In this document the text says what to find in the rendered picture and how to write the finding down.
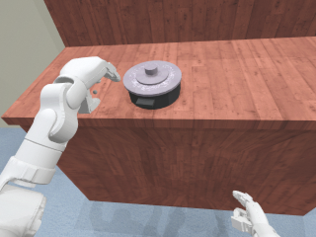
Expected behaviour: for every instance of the lid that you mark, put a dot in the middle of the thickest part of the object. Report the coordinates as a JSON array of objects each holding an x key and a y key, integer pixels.
[{"x": 167, "y": 78}]

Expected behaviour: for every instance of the knob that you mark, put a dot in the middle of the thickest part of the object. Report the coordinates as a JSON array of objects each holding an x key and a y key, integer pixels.
[{"x": 151, "y": 68}]

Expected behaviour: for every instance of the left robot forearm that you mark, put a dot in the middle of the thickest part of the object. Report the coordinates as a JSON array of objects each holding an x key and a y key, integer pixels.
[{"x": 54, "y": 125}]

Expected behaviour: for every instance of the pot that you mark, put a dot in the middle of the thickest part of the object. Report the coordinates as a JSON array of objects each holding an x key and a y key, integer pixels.
[{"x": 156, "y": 102}]

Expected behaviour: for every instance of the left robot upper arm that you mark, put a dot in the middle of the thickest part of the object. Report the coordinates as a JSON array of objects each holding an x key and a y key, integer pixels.
[{"x": 21, "y": 211}]

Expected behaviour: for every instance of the left robot hand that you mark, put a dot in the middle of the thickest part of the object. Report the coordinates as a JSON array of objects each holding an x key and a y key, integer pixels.
[{"x": 90, "y": 70}]

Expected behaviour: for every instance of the right robot hand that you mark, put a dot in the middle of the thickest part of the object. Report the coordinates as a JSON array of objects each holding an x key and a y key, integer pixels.
[{"x": 244, "y": 220}]

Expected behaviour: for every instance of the right robot forearm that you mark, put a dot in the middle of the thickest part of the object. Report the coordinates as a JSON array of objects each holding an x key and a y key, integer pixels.
[{"x": 263, "y": 230}]

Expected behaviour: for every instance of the table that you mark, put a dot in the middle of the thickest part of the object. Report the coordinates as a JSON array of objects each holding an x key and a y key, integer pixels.
[{"x": 245, "y": 119}]

